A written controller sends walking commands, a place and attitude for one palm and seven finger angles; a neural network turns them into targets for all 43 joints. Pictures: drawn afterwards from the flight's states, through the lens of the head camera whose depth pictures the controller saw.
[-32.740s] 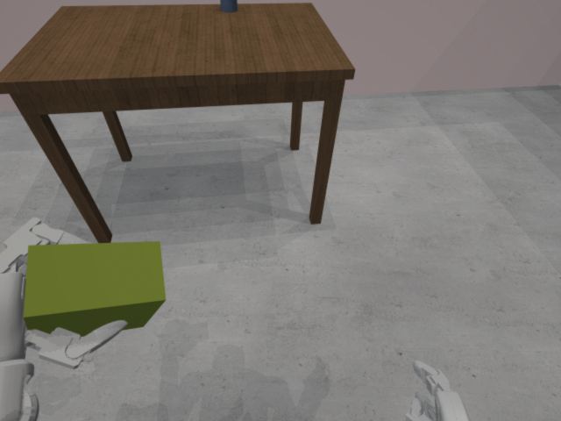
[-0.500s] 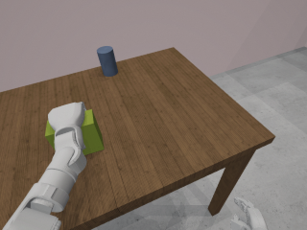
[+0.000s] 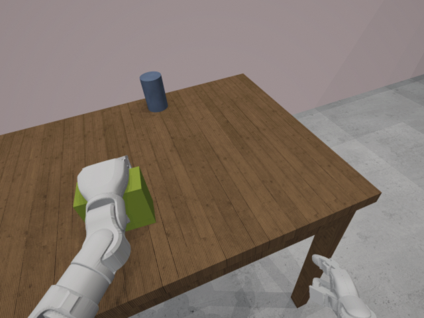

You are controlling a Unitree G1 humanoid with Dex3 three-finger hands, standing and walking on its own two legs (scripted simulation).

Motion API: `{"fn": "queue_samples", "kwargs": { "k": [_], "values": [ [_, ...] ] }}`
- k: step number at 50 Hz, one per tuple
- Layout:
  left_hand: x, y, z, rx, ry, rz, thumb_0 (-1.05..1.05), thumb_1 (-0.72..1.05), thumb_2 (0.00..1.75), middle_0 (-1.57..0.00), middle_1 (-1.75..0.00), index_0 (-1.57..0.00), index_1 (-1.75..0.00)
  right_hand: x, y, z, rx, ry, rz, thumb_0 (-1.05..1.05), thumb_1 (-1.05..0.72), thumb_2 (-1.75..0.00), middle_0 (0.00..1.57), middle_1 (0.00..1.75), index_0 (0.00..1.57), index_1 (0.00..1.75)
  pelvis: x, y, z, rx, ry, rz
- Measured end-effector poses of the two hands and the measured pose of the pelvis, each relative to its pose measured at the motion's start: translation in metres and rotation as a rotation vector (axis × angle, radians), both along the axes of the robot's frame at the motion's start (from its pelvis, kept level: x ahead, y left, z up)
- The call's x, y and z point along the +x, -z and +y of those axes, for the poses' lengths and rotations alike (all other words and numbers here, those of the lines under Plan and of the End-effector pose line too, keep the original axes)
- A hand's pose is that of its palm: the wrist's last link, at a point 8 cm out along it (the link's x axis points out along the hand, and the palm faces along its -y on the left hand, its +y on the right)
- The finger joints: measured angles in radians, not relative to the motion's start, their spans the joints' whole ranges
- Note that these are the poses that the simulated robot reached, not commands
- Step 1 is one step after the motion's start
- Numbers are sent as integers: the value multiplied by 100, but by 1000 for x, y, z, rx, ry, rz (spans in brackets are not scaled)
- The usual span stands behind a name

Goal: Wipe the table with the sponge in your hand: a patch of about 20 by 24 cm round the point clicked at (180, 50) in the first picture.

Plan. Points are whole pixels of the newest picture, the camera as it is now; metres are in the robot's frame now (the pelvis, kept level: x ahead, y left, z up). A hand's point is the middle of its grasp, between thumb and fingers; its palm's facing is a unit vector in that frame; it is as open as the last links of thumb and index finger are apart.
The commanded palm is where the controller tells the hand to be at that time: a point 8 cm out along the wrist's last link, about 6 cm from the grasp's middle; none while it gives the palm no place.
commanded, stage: wipe back along the middle lane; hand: left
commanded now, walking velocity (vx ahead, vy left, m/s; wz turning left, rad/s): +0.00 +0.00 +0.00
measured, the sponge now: (121, 208) +0.31 +0.24 +0.04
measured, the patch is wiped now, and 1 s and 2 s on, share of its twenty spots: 0.55 0.60 0.70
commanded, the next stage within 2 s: slide across to the third lane in 0.56 s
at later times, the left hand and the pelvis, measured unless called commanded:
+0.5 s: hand (118, 210) +0.28 +0.22 +0.09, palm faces +0.08 -0.07 -0.99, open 10.5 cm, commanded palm +0.23 +0.20 +0.13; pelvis -0.01 -0.01 +0.00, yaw -1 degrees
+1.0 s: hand (138, 214) +0.27 +0.17 +0.09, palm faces +0.08 -0.10 -0.99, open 10.5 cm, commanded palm +0.24 +0.15 +0.15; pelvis -0.02 -0.02 +0.00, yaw +0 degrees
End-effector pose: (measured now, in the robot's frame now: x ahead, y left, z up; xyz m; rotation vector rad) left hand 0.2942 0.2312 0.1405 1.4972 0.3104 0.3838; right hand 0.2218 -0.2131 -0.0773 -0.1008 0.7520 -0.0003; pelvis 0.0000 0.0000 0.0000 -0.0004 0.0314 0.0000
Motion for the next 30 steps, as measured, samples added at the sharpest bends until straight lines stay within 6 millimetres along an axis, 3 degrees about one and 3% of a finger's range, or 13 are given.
{"fn": "queue_samples", "kwargs": {
  "k": [30],
  "values": [
    [-47, -2, -24, -44, 7, -36, -1, -52, 103, -64, -133, -68, -132, 6, -10, 0, 45, -27, -80, 1, -90, -90, 20, 30, 20, 30, -9, 2, -10, 8, 16, -43]
  ]
}}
